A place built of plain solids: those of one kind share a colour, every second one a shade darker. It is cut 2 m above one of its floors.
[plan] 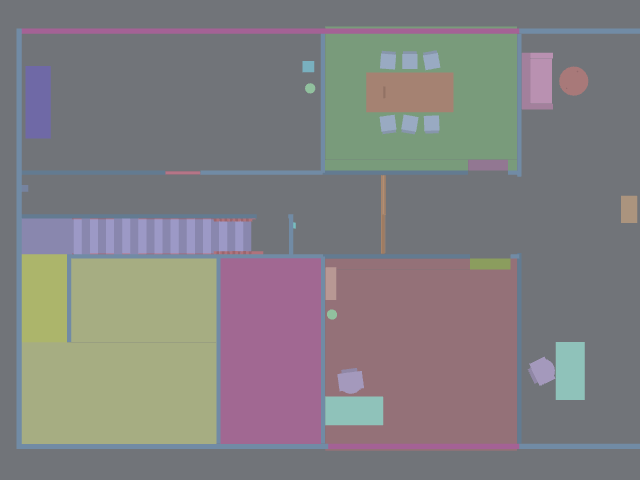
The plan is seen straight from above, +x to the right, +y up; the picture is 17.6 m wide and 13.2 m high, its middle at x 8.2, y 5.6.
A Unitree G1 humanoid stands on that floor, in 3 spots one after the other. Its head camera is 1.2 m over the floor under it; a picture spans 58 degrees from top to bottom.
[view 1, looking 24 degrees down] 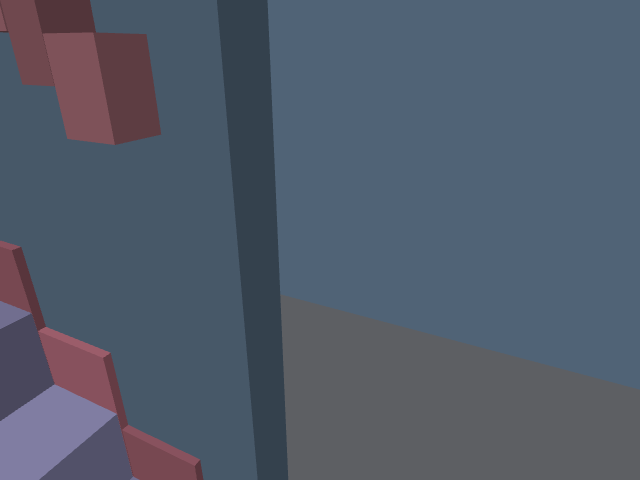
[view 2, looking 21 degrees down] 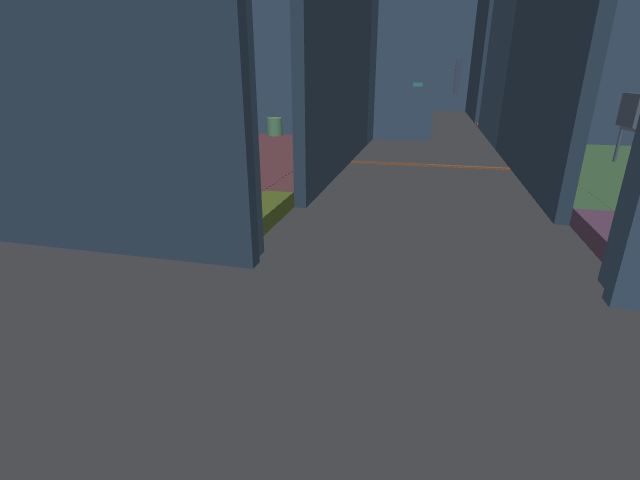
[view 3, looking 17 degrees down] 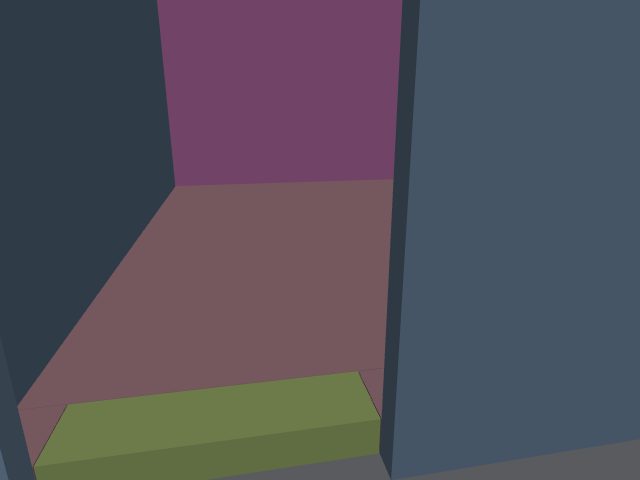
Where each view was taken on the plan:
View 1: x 6.84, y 5.70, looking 116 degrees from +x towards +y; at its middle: wall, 2.06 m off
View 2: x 16.15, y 6.30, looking -166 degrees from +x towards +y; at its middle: ground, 3.35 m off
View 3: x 12.78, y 6.30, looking -101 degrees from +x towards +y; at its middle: cell_level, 3.60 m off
